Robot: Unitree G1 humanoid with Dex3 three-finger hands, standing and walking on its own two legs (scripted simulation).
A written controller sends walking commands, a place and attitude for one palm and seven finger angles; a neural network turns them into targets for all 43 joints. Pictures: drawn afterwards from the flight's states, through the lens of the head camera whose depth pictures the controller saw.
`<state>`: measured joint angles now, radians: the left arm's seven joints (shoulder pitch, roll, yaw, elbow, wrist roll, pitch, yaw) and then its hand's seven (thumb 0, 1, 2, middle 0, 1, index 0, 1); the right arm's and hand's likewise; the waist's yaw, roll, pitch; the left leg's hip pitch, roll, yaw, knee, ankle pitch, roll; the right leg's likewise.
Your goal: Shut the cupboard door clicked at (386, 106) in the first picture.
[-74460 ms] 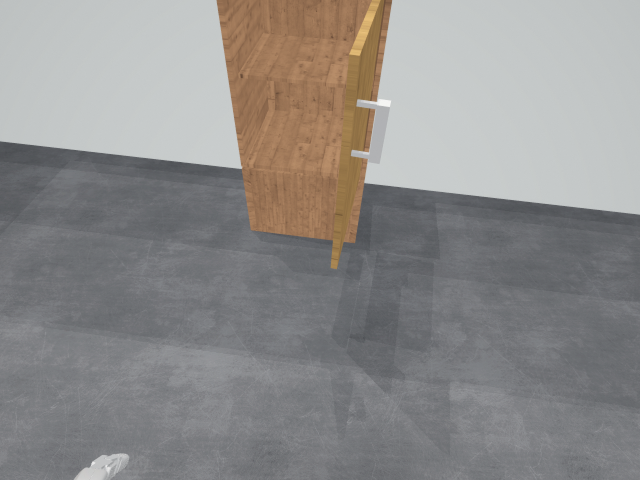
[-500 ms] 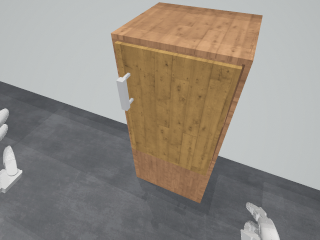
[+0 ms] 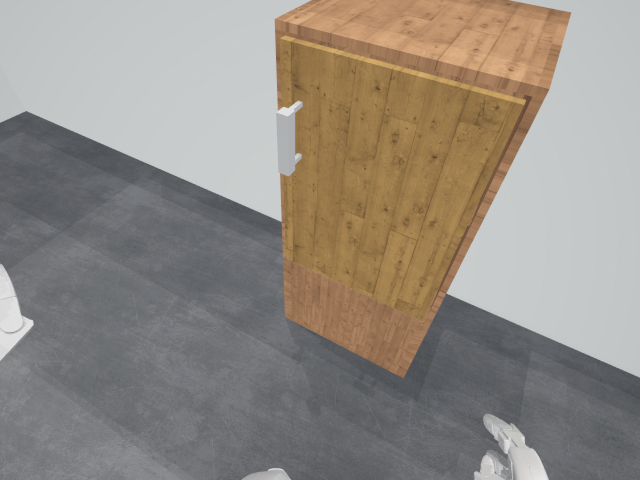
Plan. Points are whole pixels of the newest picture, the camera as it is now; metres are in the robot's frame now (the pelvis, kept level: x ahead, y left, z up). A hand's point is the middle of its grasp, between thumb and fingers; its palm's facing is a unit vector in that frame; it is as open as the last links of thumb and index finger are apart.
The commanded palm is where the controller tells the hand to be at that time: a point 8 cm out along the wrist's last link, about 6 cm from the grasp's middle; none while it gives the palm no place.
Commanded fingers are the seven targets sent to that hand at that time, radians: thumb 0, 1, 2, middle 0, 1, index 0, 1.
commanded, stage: step back with the hand held close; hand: left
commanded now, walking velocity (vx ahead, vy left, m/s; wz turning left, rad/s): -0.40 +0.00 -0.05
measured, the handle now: (292, 138) +0.71 +0.10 +0.05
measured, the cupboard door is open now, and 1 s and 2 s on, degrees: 0 0 0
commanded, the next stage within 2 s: stop stepping back and stand still in 0.28 s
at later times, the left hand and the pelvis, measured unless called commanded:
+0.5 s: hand out of the picture +0.08 +0.32 +0.19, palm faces +0.58 -0.74 -0.35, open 7.4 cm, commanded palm +0.01 +0.34 +0.20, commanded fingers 0.00 0.90 0.90 -0.20 -0.30 -0.20 -0.30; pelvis -0.11 +0.03 +0.00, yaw +4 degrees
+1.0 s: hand out of the picture +0.08 +0.28 +0.19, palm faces +0.38 -0.82 -0.44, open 7.4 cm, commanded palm +0.03 +0.32 +0.20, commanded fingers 0.00 0.90 0.90 -0.20 -0.30 -0.20 -0.30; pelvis -0.13 +0.03 +0.01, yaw -4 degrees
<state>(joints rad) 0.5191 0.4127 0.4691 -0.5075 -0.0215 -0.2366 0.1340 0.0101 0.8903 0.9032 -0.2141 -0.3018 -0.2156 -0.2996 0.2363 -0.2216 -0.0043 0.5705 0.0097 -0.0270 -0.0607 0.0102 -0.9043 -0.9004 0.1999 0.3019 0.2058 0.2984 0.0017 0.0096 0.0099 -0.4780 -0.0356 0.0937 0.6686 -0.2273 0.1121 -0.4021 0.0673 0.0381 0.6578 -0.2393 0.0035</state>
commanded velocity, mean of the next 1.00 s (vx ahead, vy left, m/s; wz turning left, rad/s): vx -0.06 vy -0.04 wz -0.04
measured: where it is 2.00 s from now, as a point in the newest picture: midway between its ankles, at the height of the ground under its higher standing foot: outside the picture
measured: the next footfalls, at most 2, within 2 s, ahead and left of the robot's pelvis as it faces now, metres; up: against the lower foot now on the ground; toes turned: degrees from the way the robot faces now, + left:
left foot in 0.46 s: -0.07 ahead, +0.14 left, +0.00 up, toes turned -2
right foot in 0.76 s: -0.14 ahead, -0.07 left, +0.00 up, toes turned -4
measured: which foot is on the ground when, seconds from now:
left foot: down 0.00-0.28, up 0.30-0.44, down 0.46-1.00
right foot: down 0.00-0.46, up 0.48-0.74, down 0.76-1.00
